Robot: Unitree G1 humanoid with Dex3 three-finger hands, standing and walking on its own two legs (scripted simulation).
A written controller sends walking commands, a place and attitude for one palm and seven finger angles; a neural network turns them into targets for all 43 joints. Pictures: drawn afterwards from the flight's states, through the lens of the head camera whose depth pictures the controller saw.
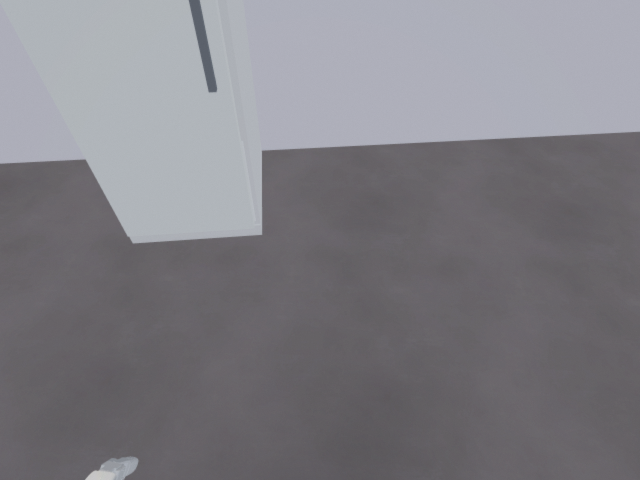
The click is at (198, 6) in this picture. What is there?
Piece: fridge door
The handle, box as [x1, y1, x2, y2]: [189, 0, 216, 91]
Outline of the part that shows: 189,0 208,90 216,91 215,79 199,0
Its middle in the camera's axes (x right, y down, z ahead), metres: -0.30 -0.52 +0.98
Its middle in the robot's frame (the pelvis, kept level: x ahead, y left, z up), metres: +1.08 +0.36 +0.08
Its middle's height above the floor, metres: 0.85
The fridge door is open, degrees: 0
